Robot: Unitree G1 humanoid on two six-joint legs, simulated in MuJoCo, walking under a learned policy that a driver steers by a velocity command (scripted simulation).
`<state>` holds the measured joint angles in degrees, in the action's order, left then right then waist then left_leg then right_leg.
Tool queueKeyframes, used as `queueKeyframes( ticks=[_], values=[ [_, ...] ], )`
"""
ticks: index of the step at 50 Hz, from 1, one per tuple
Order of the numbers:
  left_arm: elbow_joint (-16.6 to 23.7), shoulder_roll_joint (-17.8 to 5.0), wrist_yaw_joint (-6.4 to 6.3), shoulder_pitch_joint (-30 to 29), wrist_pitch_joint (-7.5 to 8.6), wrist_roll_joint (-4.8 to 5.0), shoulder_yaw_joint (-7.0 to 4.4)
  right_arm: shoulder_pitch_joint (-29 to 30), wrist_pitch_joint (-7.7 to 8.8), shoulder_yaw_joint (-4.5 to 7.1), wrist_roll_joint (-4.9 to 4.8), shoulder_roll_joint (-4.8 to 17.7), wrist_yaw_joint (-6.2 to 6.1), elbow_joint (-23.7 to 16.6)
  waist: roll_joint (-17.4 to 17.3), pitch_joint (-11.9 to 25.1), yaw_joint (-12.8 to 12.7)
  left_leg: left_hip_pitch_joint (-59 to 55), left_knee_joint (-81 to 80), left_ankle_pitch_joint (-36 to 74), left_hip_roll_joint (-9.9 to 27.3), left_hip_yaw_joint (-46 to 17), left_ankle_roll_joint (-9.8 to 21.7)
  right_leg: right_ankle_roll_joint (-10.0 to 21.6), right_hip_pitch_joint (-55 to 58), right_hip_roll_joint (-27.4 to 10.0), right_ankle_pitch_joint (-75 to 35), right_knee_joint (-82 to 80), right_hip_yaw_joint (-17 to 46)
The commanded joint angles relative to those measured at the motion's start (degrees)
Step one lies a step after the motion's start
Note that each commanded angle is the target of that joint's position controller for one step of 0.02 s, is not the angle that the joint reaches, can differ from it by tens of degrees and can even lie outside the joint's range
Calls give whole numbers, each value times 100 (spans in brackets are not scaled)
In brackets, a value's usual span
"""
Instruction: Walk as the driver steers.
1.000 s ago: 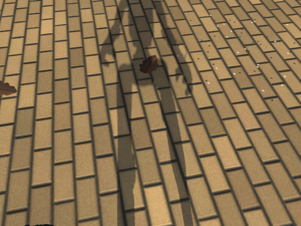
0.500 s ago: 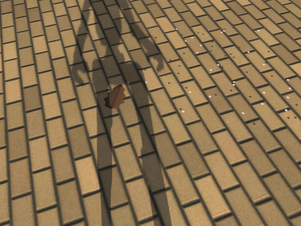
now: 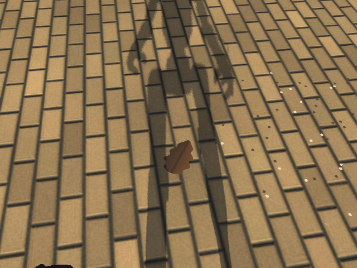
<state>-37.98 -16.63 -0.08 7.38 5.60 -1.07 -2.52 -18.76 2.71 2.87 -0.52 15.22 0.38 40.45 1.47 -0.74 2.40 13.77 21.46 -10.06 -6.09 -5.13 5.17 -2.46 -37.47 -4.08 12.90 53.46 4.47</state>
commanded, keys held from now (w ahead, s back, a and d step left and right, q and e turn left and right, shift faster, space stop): w+q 0.88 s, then w+e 0.12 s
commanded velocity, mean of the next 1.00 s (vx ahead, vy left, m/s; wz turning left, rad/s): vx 0.50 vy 0.00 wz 0.55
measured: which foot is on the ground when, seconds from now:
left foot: down 0.00-0.22, up 0.24-0.72, down 0.74-1.00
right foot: up 0.00-0.20, down 0.22-0.72, up 0.74-1.00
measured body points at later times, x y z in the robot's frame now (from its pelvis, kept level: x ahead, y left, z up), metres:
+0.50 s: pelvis +0.26 -0.03 +0.00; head +0.29 -0.03 +0.45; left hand +0.23 +0.26 -0.11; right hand +0.52 -0.23 -0.09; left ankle +0.30 +0.15 -0.67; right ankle +0.26 -0.15 -0.75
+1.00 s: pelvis +0.50 +0.13 +0.00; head +0.51 +0.16 +0.45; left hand +0.50 +0.46 -0.09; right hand +0.72 -0.05 -0.10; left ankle +0.45 +0.19 -0.75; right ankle +0.70 +0.04 -0.67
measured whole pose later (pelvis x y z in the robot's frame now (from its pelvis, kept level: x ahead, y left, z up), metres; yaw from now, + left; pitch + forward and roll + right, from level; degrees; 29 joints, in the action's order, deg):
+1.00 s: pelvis +0.50 +0.13 +0.00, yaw +34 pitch +2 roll +0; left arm -41.7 -17.8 0.4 6.5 5.4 -0.4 -2.8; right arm -18.4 2.8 3.1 0.0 15.2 0.5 39.2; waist 2.3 -1.9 2.3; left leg 9.9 18.7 -10.2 -6.0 -3.3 5.1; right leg -2.9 -39.3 -6.9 7.1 52.5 2.9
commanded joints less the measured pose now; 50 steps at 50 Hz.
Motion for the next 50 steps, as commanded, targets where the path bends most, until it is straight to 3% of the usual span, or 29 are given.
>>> queueKeyframes(
  ticks=[1, 4, 6, 8, 10, 11, 12, 13, 14, 15, 16, 18, 22, 28, 32, 34, 35, 36, 37, 38, 39, 40, 41, 42, 43, 45, 50],
  values=[
    [370, -243, -8, -366, 41, 7, -43, 183, 63, 298, -62, 1012, -111, -373, -555, 208, -58, 288, -723, 1189, 1116, -997, 882, -155, 483, 217, -1099, -1158, -158],
    [462, -290, 49, -861, 95, 102, -53, -105, 2, 319, -99, 1032, -136, -260, -662, 206, 155, 197, -547, 710, 1127, -1229, 758, -165, 864, 449, -1616, -1962, -122],
    [506, -417, 85, -976, 140, 136, -110, -226, -37, 321, -121, 993, -143, -213, -694, 213, 164, -137, -288, 441, 1236, -1589, 689, -89, 967, 498, -1448, -2325, 13],
    [491, -546, 109, -858, 190, 158, -187, -185, -65, 338, -103, 986, -155, -223, -826, 216, 45, -391, 24, 371, 1332, -1931, 591, 61, 1219, 507, -1054, -2547, 74],
    [323, -692, 77, -163, 238, 134, -307, -32, -78, 297, -79, 804, -145, -307, -878, 476, -354, -276, 681, 642, 1082, -1897, 362, 336, 2286, 427, -954, -2904, -16],
    [255, -940, 31, 585, 261, 35, -398, 46, -46, 191, -28, 504, -116, -418, -531, 1106, -715, 241, 1916, 380, 803, -1526, 158, 683, 3573, -311, -773, -2777, 601],
    [98, -1433, 1, 1298, 196, -68, -527, -634, 1, 77, -122, 177, -125, -547, 1011, 1946, -616, 2087, 3813, -1363, 5, -633, -276, 1602, 5625, -1621, 159, -2991, 2806],
    [21, -1164, 43, 1439, 147, 86, -490, -744, 23, 105, -157, 540, -134, -537, 1536, 1873, -633, 3094, 4871, -2367, 291, -508, -391, 1847, 5730, -2084, 1441, -3448, 4184],
    [100, -766, 22, 1196, 119, 118, -382, -315, -1, 219, -147, 936, -130, -515, 848, 1107, -752, 3379, 5303, -1854, 556, -545, -441, 1619, 5083, -1848, 1722, -3581, 3512],
    [129, -623, 4, 949, 74, 81, -324, 87, -36, 240, -82, 959, -130, -584, 432, 638, -719, 3298, 5344, -1411, 741, -335, -471, 1414, 4419, -1598, 1149, -3613, 2685],
    [88, -502, 4, 752, 48, 62, -277, 324, -42, 250, -28, 888, -109, -673, 303, 275, -624, 3198, 5126, -1106, 884, -290, -483, 1341, 3829, -1355, 501, -3754, 2094],
    [10, -365, -2, 573, 60, 28, -224, 322, -87, 253, -78, 705, -45, -714, 524, 56, -404, 2800, 4825, -827, 1116, -193, -477, 1229, 3181, -1047, -162, -4038, 1280],
    [-258, -604, 2, 623, 118, 61, -310, 582, -165, 178, -54, 437, -16, -822, 363, -41, -350, 2925, 4157, -398, 1238, -69, -598, 1384, 3054, -1101, -1116, -4361, 441],
    [-546, -877, -40, 770, 21, 116, -364, 1452, -86, 89, -69, 298, 155, -966, 212, -154, -632, 2584, 2362, 1048, 1173, 334, -524, 1150, 3350, -972, -1676, -4345, -702],
    [-722, -1094, -34, 989, -85, 232, -429, 1879, -97, 113, -92, 373, 271, -1185, 248, -313, -687, 2383, 1691, 624, 1030, 640, -271, 992, 3894, -1182, -2194, -4110, -1020],
    [-735, -1268, -60, 956, -147, 289, -484, 1646, -130, 214, -43, 558, 287, -1202, 404, -89, -443, 1758, 1538, 17, 695, 963, -29, 870, 4097, -1191, -4020, -3414, -1279],
    [-732, -1342, -81, 921, -187, 316, -506, 1157, -154, 317, -27, 725, 276, -1101, 429, 205, -124, 1065, 1371, -102, 451, 1124, 130, 786, 4074, -1119, -4878, -2646, -1436],
    [-712, -1249, -105, 899, -208, 319, -468, 189, -180, 492, -45, 1005, 222, -833, 275, 688, 383, -324, 1027, 271, 204, 1152, 351, 621, 3575, -919, -4940, -1443, -1615],
    [-598, -920, -113, 1022, -180, 127, -334, -724, -235, 666, -84, 1480, 98, -638, -481, 1220, 700, -2122, 979, 402, 991, -158, 713, 365, 2029, -656, -2772, 401, -1630],
    [-218, -205, -15, 1497, -17, -33, -74, -406, -141, 675, -105, 2055, 103, -761, -1860, 1884, -58, -3687, 220, -776, 2394, -3587, 1857, 83, -330, 525, 2119, 2247, -847],
    [-189, -790, 57, 771, 164, 185, -184, -621, -70, 537, -84, 1470, 131, -840, -1107, 2190, 497, -3723, -413, -1404, 2464, -4068, 1777, 174, -917, 379, 1930, 2686, 121],
    [-28, -937, 80, 330, 249, 347, -220, -399, 5, 450, -37, 1230, 136, -766, -922, 1326, 463, -3073, -473, -950, 2303, -3253, 1511, 282, -1234, 161, 1352, 2511, 42],
    [-49, -834, 36, 290, 286, 254, -184, -49, 36, 399, -46, 1095, 123, -785, -390, 909, 192, -2212, -457, -331, 2060, -2624, 1322, 300, -924, -75, 874, 2020, 46],
    [-95, -845, -1, 304, 273, 104, -210, 307, 35, 346, -24, 946, 111, -835, -295, 609, -45, -1460, -508, 354, 1842, -2115, 1199, 243, -525, -213, 640, 1546, 31],
    [-114, -865, 7, 416, 211, 66, -238, 500, 42, 300, 46, 851, 88, -904, -417, 517, -242, -969, -629, 791, 1704, -1860, 1170, 201, -147, -300, 474, 1344, 72],
    [-203, -723, 24, 592, 84, 43, -217, 609, 77, 266, 48, 774, 43, -845, -439, 464, -391, -513, -783, 1404, 1629, -1485, 1200, 47, 103, -310, 311, 968, -65],
    [-147, -360, 73, -101, -16, 89, -55, 261, 149, 243, 49, 867, -54, -443, -508, 123, -91, -220, -1006, 1764, 1356, -412, 858, -66, 150, -279, -1455, -712, -283]
  ],
)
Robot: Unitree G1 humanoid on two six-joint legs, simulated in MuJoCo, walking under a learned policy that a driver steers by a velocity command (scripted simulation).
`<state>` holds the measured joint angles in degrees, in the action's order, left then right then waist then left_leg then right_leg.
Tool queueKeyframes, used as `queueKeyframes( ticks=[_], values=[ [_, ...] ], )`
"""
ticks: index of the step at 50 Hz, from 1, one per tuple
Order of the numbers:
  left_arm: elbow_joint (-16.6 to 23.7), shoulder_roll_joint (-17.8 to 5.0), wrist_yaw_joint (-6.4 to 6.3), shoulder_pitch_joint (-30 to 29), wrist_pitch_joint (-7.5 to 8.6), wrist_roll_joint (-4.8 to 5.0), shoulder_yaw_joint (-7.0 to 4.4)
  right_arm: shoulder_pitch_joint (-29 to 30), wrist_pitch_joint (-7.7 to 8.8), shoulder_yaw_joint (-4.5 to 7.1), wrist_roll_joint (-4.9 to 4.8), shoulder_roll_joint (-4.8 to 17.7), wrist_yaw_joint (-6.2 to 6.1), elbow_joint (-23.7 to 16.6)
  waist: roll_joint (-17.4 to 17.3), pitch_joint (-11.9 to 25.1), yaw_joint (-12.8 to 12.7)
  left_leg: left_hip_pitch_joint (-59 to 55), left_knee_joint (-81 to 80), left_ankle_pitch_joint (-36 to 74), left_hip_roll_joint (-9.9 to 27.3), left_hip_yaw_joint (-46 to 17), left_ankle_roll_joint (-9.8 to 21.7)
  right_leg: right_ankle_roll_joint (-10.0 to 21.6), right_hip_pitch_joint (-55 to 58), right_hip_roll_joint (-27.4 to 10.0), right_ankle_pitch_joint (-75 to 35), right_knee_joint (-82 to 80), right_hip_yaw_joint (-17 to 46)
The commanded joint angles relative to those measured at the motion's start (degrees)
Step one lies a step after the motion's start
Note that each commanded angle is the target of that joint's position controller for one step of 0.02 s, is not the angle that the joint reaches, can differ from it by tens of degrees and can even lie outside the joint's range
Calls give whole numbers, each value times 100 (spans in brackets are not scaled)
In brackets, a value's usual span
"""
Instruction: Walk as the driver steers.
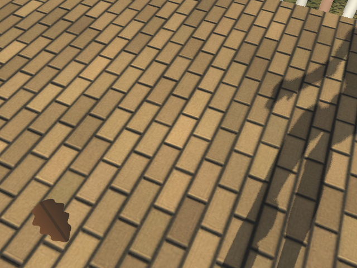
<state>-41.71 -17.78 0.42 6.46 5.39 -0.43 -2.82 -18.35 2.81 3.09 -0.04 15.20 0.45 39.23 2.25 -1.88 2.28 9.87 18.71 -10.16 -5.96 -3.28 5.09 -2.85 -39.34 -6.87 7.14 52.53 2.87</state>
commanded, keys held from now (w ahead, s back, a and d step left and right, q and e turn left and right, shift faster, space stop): w+e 0.02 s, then no key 0.98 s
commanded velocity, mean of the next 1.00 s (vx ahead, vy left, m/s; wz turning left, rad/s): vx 0.13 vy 0.00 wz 0.02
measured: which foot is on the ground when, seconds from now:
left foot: down 0.00-0.24, up 0.26-0.52, down 0.54-1.00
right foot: up 0.00-0.20, down 0.22-1.00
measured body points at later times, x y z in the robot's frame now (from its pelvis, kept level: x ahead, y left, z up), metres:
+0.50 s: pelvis +0.20 -0.05 -0.01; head +0.22 -0.05 +0.43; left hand +0.34 +0.19 -0.13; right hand +0.29 -0.32 -0.14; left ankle +0.23 +0.11 -0.73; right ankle +0.28 -0.15 -0.75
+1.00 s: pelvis +0.26 -0.03 -0.01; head +0.27 -0.02 +0.44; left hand +0.37 +0.23 -0.15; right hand +0.33 -0.28 -0.15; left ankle +0.24 +0.10 -0.75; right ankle +0.28 -0.15 -0.75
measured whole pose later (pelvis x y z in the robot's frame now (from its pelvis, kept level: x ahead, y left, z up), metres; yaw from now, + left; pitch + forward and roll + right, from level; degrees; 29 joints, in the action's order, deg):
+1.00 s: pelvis +0.26 -0.03 -0.01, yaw -1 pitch -1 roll +0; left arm -56.4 -13.5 -1.0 7.3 -0.6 -0.1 -1.6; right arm -12.5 0.4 2.0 0.3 12.1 -2.1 53.5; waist 0.0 -1.9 -0.3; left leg 10.5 30.3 -18.6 0.8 -1.1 -0.9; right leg 0.0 -14.5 0.0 14.6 30.2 0.0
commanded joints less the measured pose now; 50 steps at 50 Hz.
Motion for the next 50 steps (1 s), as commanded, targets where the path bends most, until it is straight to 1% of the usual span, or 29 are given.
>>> queueKeyframes(
  ticks=[1, 3, 6, 8, 9, 10, 11, 12, 13, 14, 15, 16, 17, 18, 19, 20, 22, 24, 25, 26, 27, 28, 29, 30, 31, 33, 36, 43, 50],
  values=[
    [252, -217, 47, -189, 11, 55, -5, 148, 150, 215, 0, 889, -61, -252, -594, 179, 13, 159, -769, 1555, 1324, -479, 789, 17, 429, 48, -1245, -977, -153],
    [371, -189, 92, -588, 50, 38, 15, -27, 146, 203, -16, 917, -69, -83, -550, -5, 166, 194, -692, 1833, 1324, -396, 694, 96, 706, 229, -1695, -1586, -243],
    [451, -265, 189, -742, 109, 10, -22, -198, 72, 198, -20, 935, -90, 136, -606, 39, 207, -347, -235, 2426, 1461, -452, 574, 283, 793, 434, -1629, -2104, -237],
    [415, -374, 235, -533, 121, -27, -77, -159, 19, 206, -24, 951, -110, 212, -694, 182, 60, -719, 196, 2734, 1583, -615, 455, 449, 965, 531, -1190, -2314, -193],
    [343, -446, 232, -266, 121, -49, -115, -66, -7, 216, -31, 974, -123, 228, -740, 300, -107, -818, 520, 3109, 1559, -641, 370, 543, 1263, 620, -1035, -2429, -233],
    [187, -527, 210, 221, 137, -90, -167, 68, -28, 204, -43, 941, -135, 212, -680, 539, -387, -804, 1095, 3551, 1342, -537, 221, 661, 1925, 739, -1417, -2728, -362],
    [101, -820, 173, 698, 165, -146, -233, -21, -22, 149, 33, 794, -143, 148, -317, 1094, -524, -418, 2065, 2930, 961, -331, -37, 880, 3062, 263, -3472, -2521, 5],
    [115, -1047, 125, 1069, 137, -288, -223, -810, 35, 15, 82, 409, -118, 167, 676, 2042, -355, 1221, 4045, 313, 370, -179, -492, 1880, 5185, -1155, -5395, -2122, 1554],
    [-40, -530, 130, 1322, 43, -137, -113, -1197, 15, -13, 38, 438, -74, 399, 1251, 2854, -419, 1700, 5018, -2893, 135, -457, -741, 2451, 5687, -1716, -5582, -2314, 2573],
    [12, -456, 150, 1085, -45, 21, -77, -899, -54, 103, -72, 906, -55, 382, 669, 2490, -498, 1942, 5371, -2905, 391, -700, -782, 2282, 5164, -1518, -4100, -2569, 2428],
    [68, -431, 128, 641, -124, 44, -72, -368, -153, 124, -134, 920, -90, 273, 292, 1782, -435, 2229, 5356, -2607, 613, -464, -821, 2013, 4449, -1280, -2719, -2831, 2064],
    [108, -300, 111, 236, -179, 15, -7, -17, -264, 126, -88, 857, -138, 202, 76, 1138, -347, 2270, 4951, -2361, 779, -302, -835, 1838, 3561, -1050, -1826, -3152, 1726],
    [134, -219, 91, -57, -208, -30, 33, 55, -386, 143, -35, 786, -195, 198, 143, 835, -178, 1915, 4425, -2122, 960, -286, -835, 1664, 2787, -868, -1137, -3421, 1460],
    [119, -292, 89, -257, -251, -85, 7, -74, -469, 109, -20, 613, -237, 249, 372, 653, -39, 1439, 3865, -1918, 938, -125, -862, 1530, 2177, -611, -724, -3637, 1158],
    [104, -308, 79, -359, -269, -122, -8, -210, -498, 78, 9, 475, -273, 331, 547, 625, 11, 1062, 3446, -1778, 882, 12, -887, 1506, 1870, -447, -718, -3733, 899],
    [68, -295, 64, -370, -271, -136, -11, -294, -493, 56, 39, 391, -297, 399, 612, 713, 18, 792, 3079, -1611, 879, 58, -889, 1521, 1808, -383, -817, -3733, 736],
    [-37, -306, 31, -279, -282, -103, -23, -245, -460, 45, 48, 380, -300, 476, 527, 940, -58, 451, 2440, -980, 897, 79, -837, 1553, 1936, -416, -586, -3711, 672],
    [-116, -306, 3, -327, -333, -46, -9, -170, -452, 56, 55, 381, -279, 548, 418, 923, -33, 53, 1797, -299, 857, 158, -758, 1448, 1816, -373, 445, -3699, 641],
    [-148, -265, 0, -370, -362, -26, 15, -134, -446, 55, 91, 353, -265, 576, 387, 816, 7, -179, 1435, -33, 803, 227, -697, 1314, 1653, -279, 1154, -3696, 614],
    [-209, -147, 5, -307, -376, -25, 63, -35, -442, 56, 156, 361, -261, 558, 328, 661, -1, -311, 1161, 33, 820, 200, -618, 1096, 1500, -150, 1819, -3699, 603],
    [-296, -33, 18, -177, -379, -51, 110, 89, -428, 56, 212, 446, -273, 476, 191, 463, -41, -316, 827, 106, 1050, -89, -505, 825, 1387, -3, 2304, -3623, 572],
    [-322, -79, 30, -2, -383, -81, 92, 261, -421, 121, 176, 789, -307, 417, -234, 189, -283, 64, 649, -410, 1248, -306, -359, 602, 1418, 301, 2349, -3454, 352],
    [-345, -132, 9, 17, -403, -71, 65, 333, -398, 167, 126, 843, -300, 529, -689, 25, -359, 778, 531, -1393, 1101, -273, -290, 473, 1870, 529, 1910, -3231, 35],
    [-377, -171, -21, -31, -417, -67, 58, 405, -342, 112, 134, 600, -287, 530, -729, -24, -316, 1052, 382, -1560, 1046, -246, -348, 445, 2197, 535, 1562, -3007, -11],
    [-416, -116, -48, -4, -435, -51, 62, 458, -285, 72, 152, 464, -277, 565, -793, 4, -351, 1106, 335, -1373, 1041, -236, -427, 475, 2359, 534, 1294, -2894, -48],
    [-532, -81, -80, 101, -458, -65, 64, 475, -180, 54, 112, 396, -262, 618, -741, 90, -356, 894, 435, -749, 1018, -192, -507, 518, 2429, 547, 821, -2775, -84],
    [-661, -48, -76, 78, -442, -39, 61, 328, -120, 62, 61, 443, -265, 747, -528, 298, -284, 567, 650, 41, 993, -135, -494, 525, 2560, 536, 97, -2654, -108],
    [-1003, -93, -111, 42, -498, 24, 32, 311, -162, 45, 34, 405, -280, 1011, -268, 406, -231, 249, 794, 813, 906, -10, -460, 501, 2775, 513, -672, -2529, -107],
    [-1325, -149, -183, 39, -564, 42, 10, 399, -201, 28, 29, 345, -279, 1314, -238, 337, -250, 158, 709, 922, 839, 79, -456, 478, 2916, 495, -819, -2545, -102]
  ],
)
